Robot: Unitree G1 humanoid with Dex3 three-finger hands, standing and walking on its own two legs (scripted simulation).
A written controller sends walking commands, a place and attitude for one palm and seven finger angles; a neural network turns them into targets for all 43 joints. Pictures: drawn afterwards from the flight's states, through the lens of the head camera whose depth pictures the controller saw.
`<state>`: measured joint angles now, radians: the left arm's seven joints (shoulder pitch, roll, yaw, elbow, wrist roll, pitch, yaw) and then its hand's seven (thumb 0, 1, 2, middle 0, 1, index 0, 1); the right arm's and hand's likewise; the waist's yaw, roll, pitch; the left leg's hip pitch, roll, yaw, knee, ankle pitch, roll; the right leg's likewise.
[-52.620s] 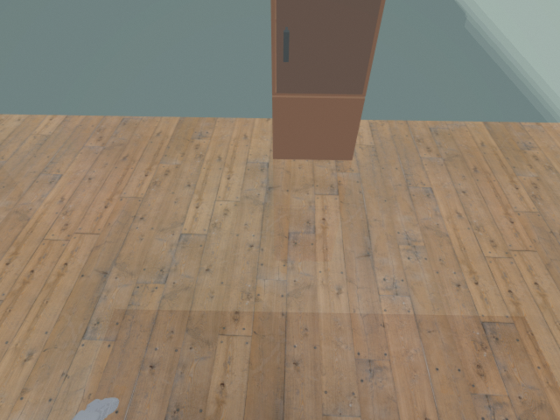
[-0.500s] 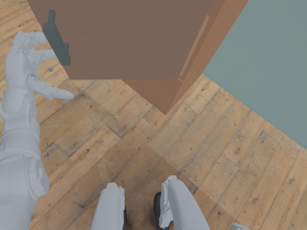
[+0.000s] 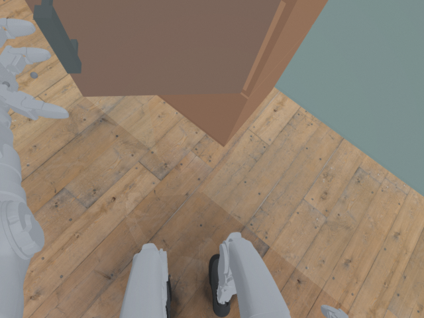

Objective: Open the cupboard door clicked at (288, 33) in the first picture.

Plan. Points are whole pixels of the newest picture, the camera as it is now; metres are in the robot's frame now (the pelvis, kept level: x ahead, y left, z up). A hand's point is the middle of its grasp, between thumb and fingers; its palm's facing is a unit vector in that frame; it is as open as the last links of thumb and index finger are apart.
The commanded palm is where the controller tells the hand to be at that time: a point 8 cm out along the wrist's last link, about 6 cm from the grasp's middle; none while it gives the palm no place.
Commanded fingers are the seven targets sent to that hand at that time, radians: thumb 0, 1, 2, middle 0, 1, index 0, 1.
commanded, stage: move the hooked fingers beside the handle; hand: left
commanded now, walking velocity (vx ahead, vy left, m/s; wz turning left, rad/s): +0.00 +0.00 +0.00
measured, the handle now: (61, 32) +0.59 +0.23 +0.05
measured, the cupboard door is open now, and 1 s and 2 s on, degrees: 45 45 45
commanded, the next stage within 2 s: slide the fingers in behind the handle in 1.12 s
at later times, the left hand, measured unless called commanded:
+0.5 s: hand (17, 67) +0.52 +0.28 +0.04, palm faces +0.06 -1.00 -0.03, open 14.0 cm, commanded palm +0.51 +0.30 +0.04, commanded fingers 0.00 -0.50 0.30 -0.30 -1.20 -0.30 -1.20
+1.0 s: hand (18, 70) +0.52 +0.28 +0.04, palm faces +0.06 -1.00 -0.03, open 14.0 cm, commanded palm +0.51 +0.31 +0.04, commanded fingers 0.00 -0.50 0.30 -0.30 -1.20 -0.30 -1.20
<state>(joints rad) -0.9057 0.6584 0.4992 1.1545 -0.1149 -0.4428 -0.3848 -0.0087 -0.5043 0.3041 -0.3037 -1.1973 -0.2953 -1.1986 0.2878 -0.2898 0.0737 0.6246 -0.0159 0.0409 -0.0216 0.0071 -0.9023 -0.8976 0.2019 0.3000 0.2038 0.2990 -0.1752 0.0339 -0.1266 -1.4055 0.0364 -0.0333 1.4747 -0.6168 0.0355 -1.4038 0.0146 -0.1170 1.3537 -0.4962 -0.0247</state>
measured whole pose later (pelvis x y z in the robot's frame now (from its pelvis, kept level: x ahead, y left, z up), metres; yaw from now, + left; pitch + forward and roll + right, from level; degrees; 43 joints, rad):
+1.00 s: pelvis +0.01 +0.01 +0.00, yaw -1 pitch +32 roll -7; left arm -0.88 0.70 0.54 1.12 -0.11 -0.42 -0.43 -0.01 -0.50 0.30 -0.30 -1.20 -0.30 -1.20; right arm 0.30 -0.28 0.08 0.60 -0.02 0.05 -0.01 0.01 -0.90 -0.90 0.20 0.30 0.20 0.30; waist -0.18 0.03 -0.13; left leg -1.40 0.04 -0.04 1.47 -0.63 0.04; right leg -1.39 0.02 -0.12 1.33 -0.50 -0.01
